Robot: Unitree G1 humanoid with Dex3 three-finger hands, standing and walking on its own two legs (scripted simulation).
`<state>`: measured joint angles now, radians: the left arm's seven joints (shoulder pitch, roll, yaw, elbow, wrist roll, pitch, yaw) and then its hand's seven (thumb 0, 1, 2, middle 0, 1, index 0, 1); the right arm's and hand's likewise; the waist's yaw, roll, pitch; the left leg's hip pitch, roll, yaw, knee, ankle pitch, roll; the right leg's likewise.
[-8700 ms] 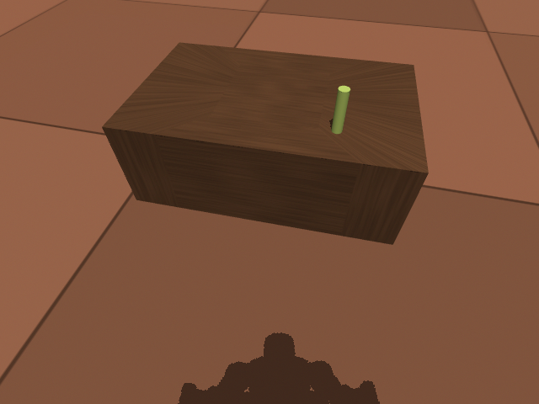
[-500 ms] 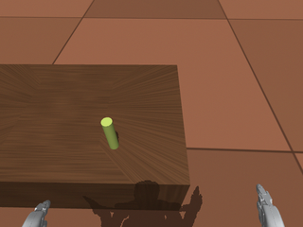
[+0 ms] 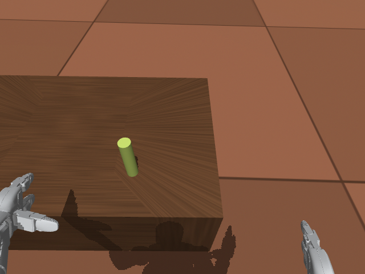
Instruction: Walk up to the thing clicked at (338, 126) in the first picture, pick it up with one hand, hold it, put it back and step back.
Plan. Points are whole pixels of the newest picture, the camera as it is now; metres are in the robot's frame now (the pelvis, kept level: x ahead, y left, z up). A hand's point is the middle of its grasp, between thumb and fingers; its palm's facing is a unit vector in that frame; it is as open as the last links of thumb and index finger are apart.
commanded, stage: go down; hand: left
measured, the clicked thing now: (128, 158) +0.54 +0.19 -0.19
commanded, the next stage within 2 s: approach in 1.14 s
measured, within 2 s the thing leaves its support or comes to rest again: neither
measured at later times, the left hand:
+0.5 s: hand (30, 166) +0.36 +0.35 +0.04, palm faces +0.14 -0.98 -0.11, open 17.4 cm
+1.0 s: hand (30, 146) +0.41 +0.36 +0.06, palm faces +0.14 -0.99 -0.06, open 17.6 cm
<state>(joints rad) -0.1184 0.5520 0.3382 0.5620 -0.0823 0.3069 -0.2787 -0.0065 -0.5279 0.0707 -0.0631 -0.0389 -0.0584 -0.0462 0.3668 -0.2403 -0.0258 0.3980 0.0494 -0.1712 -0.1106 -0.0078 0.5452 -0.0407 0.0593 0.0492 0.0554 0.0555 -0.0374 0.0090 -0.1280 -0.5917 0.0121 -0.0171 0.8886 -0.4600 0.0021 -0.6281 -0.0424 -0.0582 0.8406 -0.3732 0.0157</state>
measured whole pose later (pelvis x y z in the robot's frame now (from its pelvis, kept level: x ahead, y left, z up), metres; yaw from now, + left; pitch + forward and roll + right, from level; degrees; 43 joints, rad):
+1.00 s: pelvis -0.01 +0.01 -0.01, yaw -2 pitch +17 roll -3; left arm -0.61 0.82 0.56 1.16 -0.10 -0.13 -0.50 -0.01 -0.57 0.07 -0.05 -0.05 -0.05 -0.06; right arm 0.31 -0.26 0.03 0.37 0.02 -0.15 -0.06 -0.01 0.53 -0.05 0.06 0.05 0.06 0.06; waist -0.12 -0.01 -0.14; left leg -0.80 0.04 -0.01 0.98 -0.48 0.01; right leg -0.82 -0.02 -0.05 0.88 -0.35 0.02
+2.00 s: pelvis -0.06 +0.01 -0.15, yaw -4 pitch +32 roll -6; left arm -0.86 0.80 0.62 1.34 -0.06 -0.58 -0.32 -0.01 -0.60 0.02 -0.06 -0.06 -0.06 -0.07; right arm 0.36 -0.30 0.00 -0.14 -0.08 -0.17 0.04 -0.01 0.51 -0.05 0.06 0.05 0.06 0.06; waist -0.38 -0.05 -0.13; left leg -1.54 0.04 -0.07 1.59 -0.61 0.01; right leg -1.55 -0.02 -0.08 1.45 -0.47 0.01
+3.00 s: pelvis -0.05 +0.01 -0.17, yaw -4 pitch +35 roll -5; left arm -0.87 0.66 0.50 1.25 0.03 -0.60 0.00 -0.01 -0.61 0.08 -0.33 -0.23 -0.34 -0.22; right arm 0.42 -0.32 -0.06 -0.36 -0.06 -0.01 0.10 -0.01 0.50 -0.05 0.07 0.05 0.06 0.06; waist -0.42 -0.04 -0.17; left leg -1.61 0.04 -0.06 1.66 -0.66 0.01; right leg -1.63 -0.02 -0.07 1.53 -0.51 0.02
